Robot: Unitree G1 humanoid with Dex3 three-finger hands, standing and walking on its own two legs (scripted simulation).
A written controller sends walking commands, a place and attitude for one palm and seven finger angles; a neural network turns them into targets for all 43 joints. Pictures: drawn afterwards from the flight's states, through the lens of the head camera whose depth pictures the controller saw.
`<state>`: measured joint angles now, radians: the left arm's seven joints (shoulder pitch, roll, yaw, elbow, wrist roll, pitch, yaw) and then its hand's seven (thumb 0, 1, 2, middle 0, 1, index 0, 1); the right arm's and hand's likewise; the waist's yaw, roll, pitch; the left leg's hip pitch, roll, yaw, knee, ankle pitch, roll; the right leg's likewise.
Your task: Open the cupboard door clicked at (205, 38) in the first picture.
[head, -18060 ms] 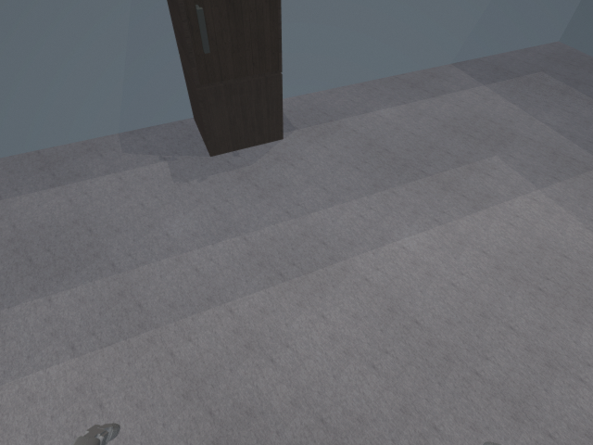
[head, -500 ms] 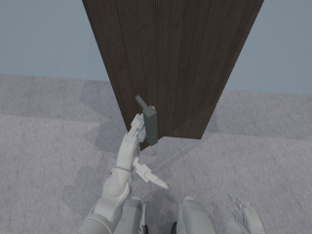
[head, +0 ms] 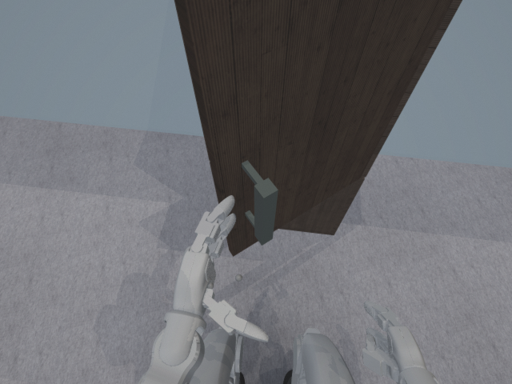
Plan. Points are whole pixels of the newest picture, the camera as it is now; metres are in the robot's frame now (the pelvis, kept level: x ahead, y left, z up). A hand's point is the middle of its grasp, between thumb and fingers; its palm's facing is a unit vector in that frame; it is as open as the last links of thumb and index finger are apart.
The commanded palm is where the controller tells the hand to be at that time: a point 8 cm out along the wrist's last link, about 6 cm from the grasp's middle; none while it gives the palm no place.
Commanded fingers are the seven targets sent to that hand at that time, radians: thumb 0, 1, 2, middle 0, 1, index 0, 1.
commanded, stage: slide the hand sideways off the handle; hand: left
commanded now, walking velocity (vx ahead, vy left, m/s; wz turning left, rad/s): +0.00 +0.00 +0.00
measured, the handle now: (256, 205) +0.38 +0.03 +0.03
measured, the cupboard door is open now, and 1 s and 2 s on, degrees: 41 41 41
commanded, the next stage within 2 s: draw the hand back to the body in 0.46 s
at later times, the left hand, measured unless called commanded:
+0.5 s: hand (209, 304) +0.23 +0.08 +0.02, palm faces -0.12 -0.99 +0.00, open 16.3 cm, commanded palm +0.22 +0.14 +0.02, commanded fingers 0.00 -0.50 0.30 -0.15 -0.30 -0.15 -0.30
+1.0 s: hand (148, 303) +0.21 +0.13 +0.12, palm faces -0.09 -1.00 -0.05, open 16.3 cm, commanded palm +0.19 +0.20 +0.13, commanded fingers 0.00 -0.40 0.34 -0.15 -0.30 -0.15 -0.30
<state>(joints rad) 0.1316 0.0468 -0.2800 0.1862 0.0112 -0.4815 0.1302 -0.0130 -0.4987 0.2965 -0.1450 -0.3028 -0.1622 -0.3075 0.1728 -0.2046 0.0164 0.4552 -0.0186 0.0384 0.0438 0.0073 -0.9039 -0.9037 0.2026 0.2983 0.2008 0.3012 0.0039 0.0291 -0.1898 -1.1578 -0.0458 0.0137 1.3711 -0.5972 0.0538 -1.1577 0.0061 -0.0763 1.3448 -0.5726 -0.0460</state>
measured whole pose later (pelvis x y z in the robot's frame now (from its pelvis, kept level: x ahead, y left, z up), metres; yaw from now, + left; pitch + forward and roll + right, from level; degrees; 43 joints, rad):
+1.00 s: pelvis +0.02 -0.01 +0.05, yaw +0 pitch +14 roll -2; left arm 0.55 0.24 0.00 -0.24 -0.20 -0.31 -0.16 -0.01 -0.50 0.30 -0.15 -0.30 -0.15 -0.30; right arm 0.27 -0.23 0.02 0.37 0.03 -0.02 -0.06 0.01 -0.90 -0.90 0.20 0.30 0.20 0.30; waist -0.01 0.04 -0.19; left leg -0.87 -0.02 -0.03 1.17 -0.55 0.03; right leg -0.85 0.04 -0.10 1.11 -0.52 -0.06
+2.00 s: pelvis +0.04 +0.00 +0.14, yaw -1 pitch -3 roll -1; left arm 0.48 0.34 0.32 -0.39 -0.08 -0.04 0.12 0.01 0.86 0.88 -0.20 -0.30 -0.21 -0.30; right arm 0.20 -0.24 0.04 0.60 0.01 -0.09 -0.08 0.01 -0.90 -0.90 0.20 0.30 0.20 0.30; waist 0.07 0.06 0.00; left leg -0.13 -0.04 0.00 0.46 -0.28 0.05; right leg -0.13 0.03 -0.04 0.43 -0.25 -0.03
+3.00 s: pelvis -0.04 +0.01 +0.13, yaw +1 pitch -1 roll -2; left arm 0.54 0.42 0.41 -0.49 -0.01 -0.17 0.15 0.01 0.89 0.89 -0.21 -0.30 -0.22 -0.30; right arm 0.22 -0.23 0.01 0.54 0.00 -0.03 -0.09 0.01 -0.90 -0.90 0.20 0.30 0.20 0.30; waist 0.00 0.00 0.02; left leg -0.36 -0.04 0.00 0.56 -0.20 0.07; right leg -0.33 0.06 -0.01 0.51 -0.17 0.01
